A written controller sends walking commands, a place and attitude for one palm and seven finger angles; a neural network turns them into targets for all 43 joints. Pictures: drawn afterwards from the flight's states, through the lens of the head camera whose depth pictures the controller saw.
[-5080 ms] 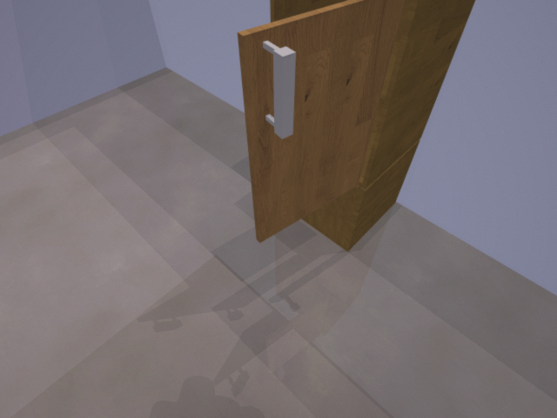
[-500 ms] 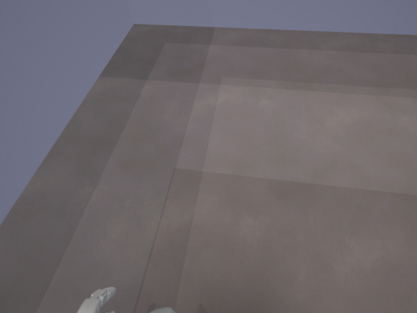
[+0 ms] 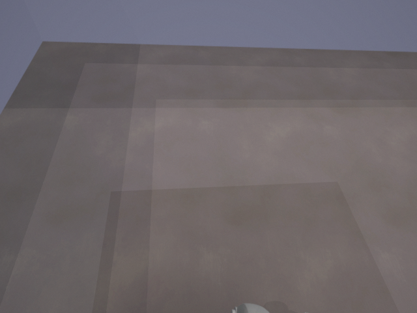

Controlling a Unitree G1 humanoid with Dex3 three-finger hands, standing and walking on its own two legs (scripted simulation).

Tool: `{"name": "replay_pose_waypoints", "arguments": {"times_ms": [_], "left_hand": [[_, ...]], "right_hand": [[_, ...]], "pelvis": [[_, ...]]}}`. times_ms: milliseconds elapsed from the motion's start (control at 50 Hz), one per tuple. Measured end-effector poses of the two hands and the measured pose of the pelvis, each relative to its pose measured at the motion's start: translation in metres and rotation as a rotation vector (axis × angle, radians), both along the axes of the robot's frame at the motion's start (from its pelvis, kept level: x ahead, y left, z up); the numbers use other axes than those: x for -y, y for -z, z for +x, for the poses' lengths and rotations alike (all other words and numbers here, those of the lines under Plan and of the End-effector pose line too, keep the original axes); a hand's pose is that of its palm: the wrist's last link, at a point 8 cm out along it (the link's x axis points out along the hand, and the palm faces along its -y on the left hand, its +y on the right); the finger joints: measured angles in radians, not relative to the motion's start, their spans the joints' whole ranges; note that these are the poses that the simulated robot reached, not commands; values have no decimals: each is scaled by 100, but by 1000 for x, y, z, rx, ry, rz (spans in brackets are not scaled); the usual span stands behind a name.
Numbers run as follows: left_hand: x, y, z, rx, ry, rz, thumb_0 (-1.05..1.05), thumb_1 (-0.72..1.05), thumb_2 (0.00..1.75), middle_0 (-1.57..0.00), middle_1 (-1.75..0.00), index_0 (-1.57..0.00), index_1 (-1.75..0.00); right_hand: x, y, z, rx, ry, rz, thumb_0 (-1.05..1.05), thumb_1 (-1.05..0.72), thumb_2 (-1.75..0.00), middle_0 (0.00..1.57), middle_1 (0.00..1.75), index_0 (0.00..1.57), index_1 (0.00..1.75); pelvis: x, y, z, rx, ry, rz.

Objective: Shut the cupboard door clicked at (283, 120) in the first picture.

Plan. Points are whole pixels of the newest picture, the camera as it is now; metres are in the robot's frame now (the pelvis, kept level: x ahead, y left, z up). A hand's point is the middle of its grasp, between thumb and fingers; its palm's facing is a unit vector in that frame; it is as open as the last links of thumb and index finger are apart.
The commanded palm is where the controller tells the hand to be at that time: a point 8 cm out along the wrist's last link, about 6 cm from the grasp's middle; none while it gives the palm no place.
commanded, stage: walk around to get in front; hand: left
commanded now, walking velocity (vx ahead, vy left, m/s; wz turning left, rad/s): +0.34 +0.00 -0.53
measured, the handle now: out of the picture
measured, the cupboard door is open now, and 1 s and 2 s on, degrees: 80 80 80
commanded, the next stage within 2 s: walk to a spot facing it in 0.44 s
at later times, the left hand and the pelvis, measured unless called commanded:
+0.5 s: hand (194, 213) +0.37 +0.06 -0.16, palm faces -0.23 -0.95 -0.22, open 7.2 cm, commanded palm none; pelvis +0.23 -0.10 +0.00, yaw -13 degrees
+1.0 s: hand (201, 181) +0.49 +0.05 -0.19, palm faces -0.02 -0.99 -0.17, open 7.4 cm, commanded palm none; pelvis +0.45 -0.12 -0.01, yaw -4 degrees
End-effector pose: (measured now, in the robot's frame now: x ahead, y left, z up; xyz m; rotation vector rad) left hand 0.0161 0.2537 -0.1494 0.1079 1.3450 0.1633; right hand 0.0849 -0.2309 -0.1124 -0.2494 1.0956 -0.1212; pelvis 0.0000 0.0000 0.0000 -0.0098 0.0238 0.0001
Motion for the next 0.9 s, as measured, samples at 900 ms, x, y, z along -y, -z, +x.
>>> {"name": "replay_pose_waypoints", "arguments": {"times_ms": [900], "left_hand": [[158, 17, 402, -122, 97, -8, 1, 91, 90, -20, -30, -20, -30]], "right_hand": [[128, 37, 385, -88, 175, 55, 0, -91, -90, 20, 30, 19, 30]], "pelvis": [[121, 19, 427, 17, 117, 5]]}}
